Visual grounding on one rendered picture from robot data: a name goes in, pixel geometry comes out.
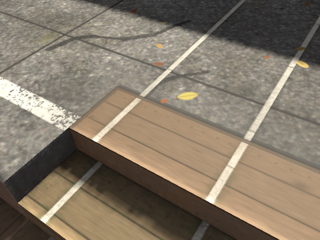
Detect stairs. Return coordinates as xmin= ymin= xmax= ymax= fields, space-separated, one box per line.
xmin=11 ymin=128 xmax=279 ymax=240

